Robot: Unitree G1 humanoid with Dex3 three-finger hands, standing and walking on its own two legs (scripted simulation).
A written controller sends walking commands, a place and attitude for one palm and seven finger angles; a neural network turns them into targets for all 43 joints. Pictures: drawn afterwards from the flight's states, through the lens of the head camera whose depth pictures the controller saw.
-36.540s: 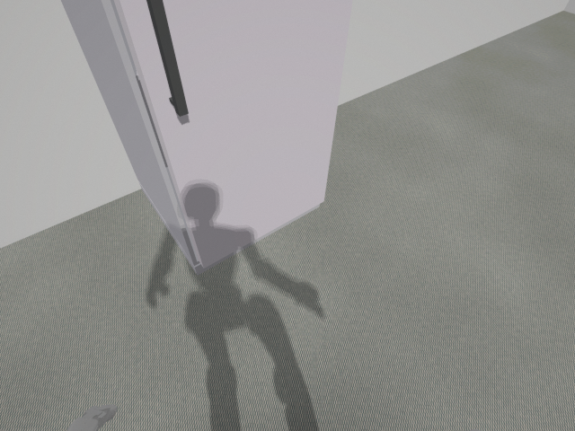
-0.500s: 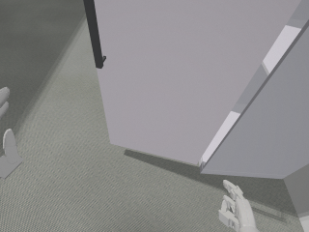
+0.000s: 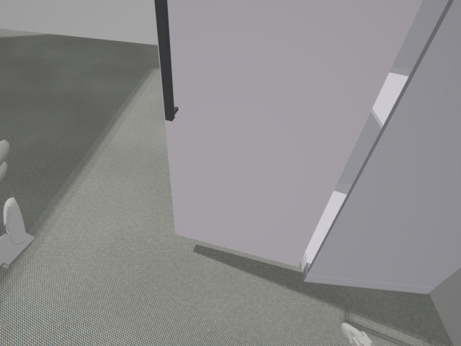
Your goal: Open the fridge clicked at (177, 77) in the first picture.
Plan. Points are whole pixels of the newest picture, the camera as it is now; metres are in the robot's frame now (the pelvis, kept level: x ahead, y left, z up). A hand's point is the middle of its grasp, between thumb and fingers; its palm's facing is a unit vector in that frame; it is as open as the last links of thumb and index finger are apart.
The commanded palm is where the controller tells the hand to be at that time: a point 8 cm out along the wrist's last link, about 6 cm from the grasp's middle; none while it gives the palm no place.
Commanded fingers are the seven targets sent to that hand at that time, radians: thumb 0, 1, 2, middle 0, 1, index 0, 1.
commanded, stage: stop stepping back and stand still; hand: left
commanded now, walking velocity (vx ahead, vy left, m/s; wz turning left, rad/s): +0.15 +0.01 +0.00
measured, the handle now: (168, 58) +0.77 +0.19 +0.19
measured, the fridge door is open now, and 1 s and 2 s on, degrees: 80 80 80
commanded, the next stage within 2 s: let the arm hang, fingers relaxed in 0.10 s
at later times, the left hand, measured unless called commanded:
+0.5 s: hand out of the picture +0.09 +0.16 -0.18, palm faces +0.10 -0.99 -0.14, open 7.0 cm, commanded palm none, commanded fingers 0.00 0.90 0.90 -0.20 -0.30 -0.20 -0.30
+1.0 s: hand out of the picture +0.05 +0.22 -0.17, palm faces +0.05 -0.98 -0.20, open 7.4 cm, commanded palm none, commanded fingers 0.00 0.90 0.90 -0.20 -0.30 -0.20 -0.30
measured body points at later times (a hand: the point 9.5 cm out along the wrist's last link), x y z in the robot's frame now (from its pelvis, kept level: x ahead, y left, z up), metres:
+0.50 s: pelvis +0.00 +0.00 -0.03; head +0.02 +0.01 +0.42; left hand +0.08 +0.22 -0.16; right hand +0.09 -0.25 -0.15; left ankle +0.04 +0.11 -0.73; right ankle +0.04 -0.10 -0.74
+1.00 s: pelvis +0.03 +0.03 +0.00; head +0.04 +0.04 +0.45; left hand +0.05 +0.27 -0.16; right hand +0.06 -0.20 -0.15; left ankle +0.01 +0.09 -0.74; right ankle +0.04 -0.10 -0.74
